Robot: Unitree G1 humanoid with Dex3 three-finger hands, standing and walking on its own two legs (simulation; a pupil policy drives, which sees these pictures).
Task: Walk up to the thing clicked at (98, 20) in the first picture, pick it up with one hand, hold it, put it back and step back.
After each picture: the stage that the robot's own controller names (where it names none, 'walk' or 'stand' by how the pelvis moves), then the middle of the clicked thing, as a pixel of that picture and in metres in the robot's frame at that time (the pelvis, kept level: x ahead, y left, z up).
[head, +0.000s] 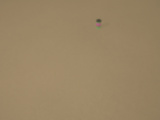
stand; (98, 24) +1.77 -0.15 -0.72
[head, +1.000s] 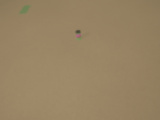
walk; (78, 35) +1.63 +0.20 -0.69
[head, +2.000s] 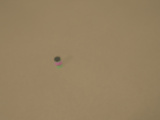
walk; (58, 62) +1.06 +0.37 -0.72
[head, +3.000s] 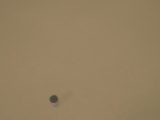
walk; (54, 102) +0.62 +0.27 -0.69
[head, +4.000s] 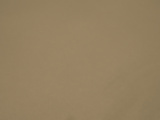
walk; out of the picture +0.34 +0.21 -0.70
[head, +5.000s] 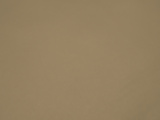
stand; out of the picture +0.27 +0.21 -0.72
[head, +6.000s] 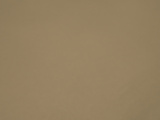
stand; out of the picture +0.28 +0.19 -0.72
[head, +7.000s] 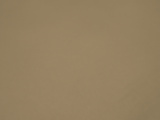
stand; out of the picture +0.29 +0.20 -0.73
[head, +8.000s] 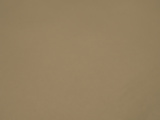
stand; out of the picture +0.28 +0.21 -0.73
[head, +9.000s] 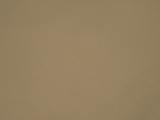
go down; out of the picture +0.27 +0.21 -0.73
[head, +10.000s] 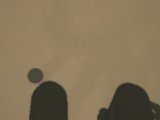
go down; (36, 77) +0.37 +0.21 -0.34
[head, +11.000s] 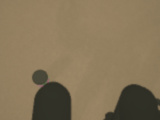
go down; (41, 79) +0.36 +0.21 -0.32
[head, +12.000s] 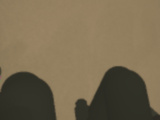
close in; out of the picture +0.36 +0.24 -0.22
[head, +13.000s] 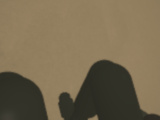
close; out of the picture +0.36 +0.26 -0.22
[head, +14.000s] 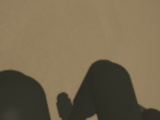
lift; out of the picture +0.36 +0.26 -0.22
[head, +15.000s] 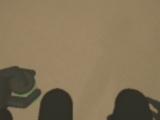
lift; (26, 89) +0.30 +0.21 -0.05
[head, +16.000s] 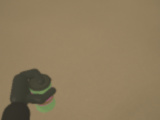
hold; (42, 93) +0.32 +0.16 +0.03
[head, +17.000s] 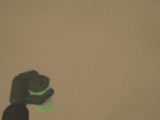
hold; (41, 93) +0.32 +0.17 +0.00
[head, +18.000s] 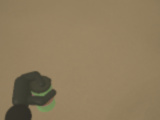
hold; (43, 94) +0.32 +0.17 +0.00
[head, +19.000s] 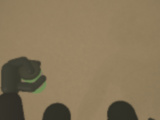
crouch; (33, 77) +0.36 +0.19 -0.08
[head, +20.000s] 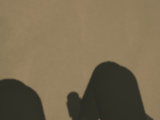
lower; out of the picture +0.40 +0.26 -0.21
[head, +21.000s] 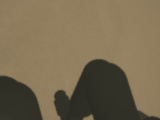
lower; out of the picture +0.40 +0.28 -0.22
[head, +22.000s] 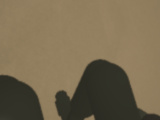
lower; out of the picture +0.39 +0.28 -0.22
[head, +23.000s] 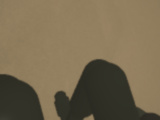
lower; out of the picture +0.39 +0.28 -0.22
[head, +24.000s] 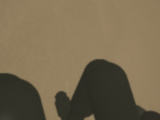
loosen; out of the picture +0.39 +0.28 -0.22
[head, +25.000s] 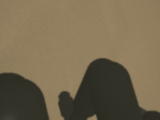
withdraw; out of the picture +0.37 +0.25 -0.22
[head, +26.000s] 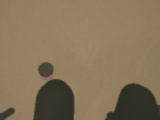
walk; (46, 72) +0.40 +0.20 -0.30
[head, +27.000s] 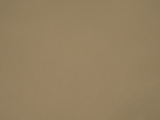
stand; out of the picture +0.32 +0.18 -0.66
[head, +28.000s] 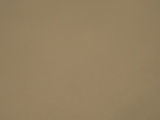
stand; out of the picture +0.33 +0.20 -0.67
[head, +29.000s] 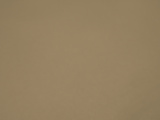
stand; out of the picture +0.32 +0.18 -0.69
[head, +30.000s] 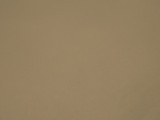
walk; out of the picture +0.35 +0.19 -0.72
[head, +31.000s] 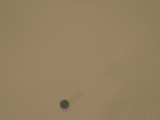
walk; (64, 106) +0.47 +0.13 -0.71
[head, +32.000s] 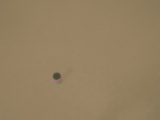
walk; (57, 79) +0.74 +0.28 -0.68
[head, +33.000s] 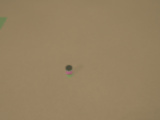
stand; (69, 71) +0.97 +0.19 -0.71
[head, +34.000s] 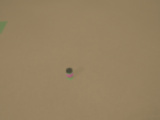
stand; (69, 74) +0.97 +0.19 -0.72
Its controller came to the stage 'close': yes
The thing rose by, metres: 0.71
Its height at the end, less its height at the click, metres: +0.00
